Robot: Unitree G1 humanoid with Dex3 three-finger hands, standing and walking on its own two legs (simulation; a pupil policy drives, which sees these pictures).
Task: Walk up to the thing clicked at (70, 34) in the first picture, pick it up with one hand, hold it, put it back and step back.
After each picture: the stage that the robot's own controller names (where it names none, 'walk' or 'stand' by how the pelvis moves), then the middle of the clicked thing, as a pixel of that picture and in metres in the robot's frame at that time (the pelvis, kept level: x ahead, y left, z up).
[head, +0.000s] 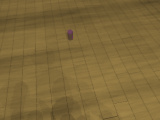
stand; (70, 35) +1.50 +0.16 -0.72
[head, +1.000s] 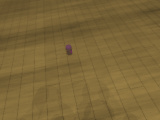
walk; (69, 50) +1.38 +0.30 -0.71
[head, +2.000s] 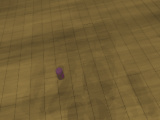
walk; (59, 73) +0.86 +0.33 -0.72
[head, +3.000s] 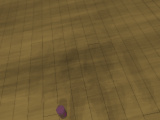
walk; (61, 112) +0.50 +0.28 -0.71
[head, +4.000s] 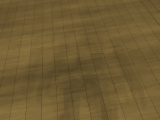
stand; out of the picture +0.37 +0.21 -0.70
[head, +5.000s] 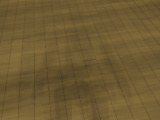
stand; out of the picture +0.32 +0.19 -0.72
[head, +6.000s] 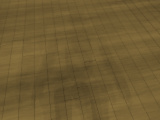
stand; out of the picture +0.33 +0.20 -0.73
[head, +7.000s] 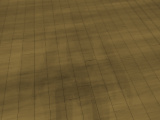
stand; out of the picture +0.31 +0.20 -0.73
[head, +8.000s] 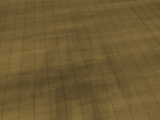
stand; out of the picture +0.31 +0.20 -0.73
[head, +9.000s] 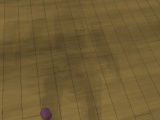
go down; (46, 114) +0.34 +0.21 -0.64
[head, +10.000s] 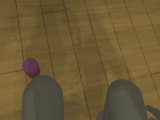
go down; (32, 68) +0.39 +0.24 -0.30
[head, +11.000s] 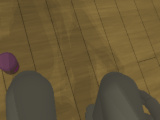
close in; (9, 64) +0.38 +0.26 -0.26
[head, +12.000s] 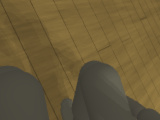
close; out of the picture +0.37 +0.28 -0.21
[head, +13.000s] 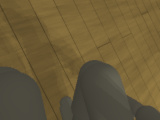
close; out of the picture +0.36 +0.29 -0.21
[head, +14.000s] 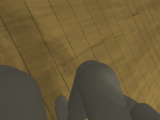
lift; out of the picture +0.35 +0.29 -0.22
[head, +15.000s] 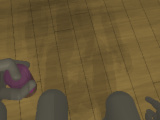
lift; (22, 82) +0.31 +0.21 -0.03
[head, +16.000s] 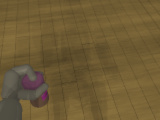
hold; (36, 90) +0.32 +0.17 -0.01
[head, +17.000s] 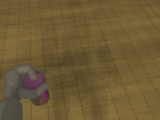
hold; (37, 89) +0.32 +0.18 -0.01
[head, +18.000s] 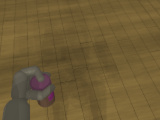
crouch; (43, 91) +0.33 +0.15 -0.03
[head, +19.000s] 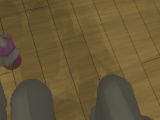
lower; (7, 54) +0.42 +0.24 -0.11
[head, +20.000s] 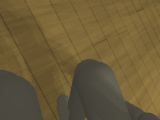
lower; out of the picture +0.38 +0.30 -0.22
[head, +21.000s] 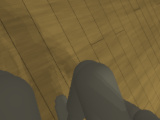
lower; out of the picture +0.38 +0.30 -0.22
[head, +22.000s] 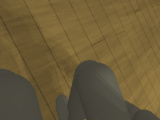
lower; out of the picture +0.37 +0.30 -0.22
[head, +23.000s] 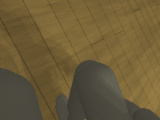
lower; out of the picture +0.37 +0.30 -0.22
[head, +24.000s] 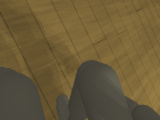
open; out of the picture +0.36 +0.29 -0.22
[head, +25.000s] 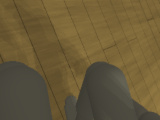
stand; out of the picture +0.35 +0.28 -0.22
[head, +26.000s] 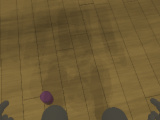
walk; (47, 98) +0.36 +0.22 -0.52
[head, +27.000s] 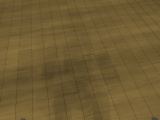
stand; out of the picture +0.34 +0.20 -0.66
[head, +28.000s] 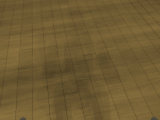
stand; out of the picture +0.33 +0.20 -0.67
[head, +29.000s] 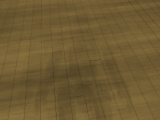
stand; out of the picture +0.35 +0.19 -0.72
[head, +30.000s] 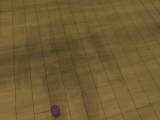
walk; (55, 111) +0.40 +0.17 -0.70
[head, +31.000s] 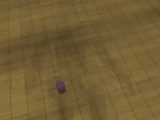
walk; (61, 87) +0.60 +0.21 -0.70
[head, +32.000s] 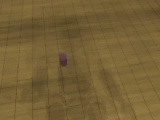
stand; (63, 60) +0.92 +0.18 -0.69
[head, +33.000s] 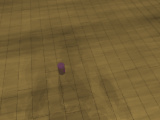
stand; (61, 68) +0.95 +0.21 -0.72
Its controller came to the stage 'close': yes
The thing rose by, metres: 0.70
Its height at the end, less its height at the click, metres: +0.00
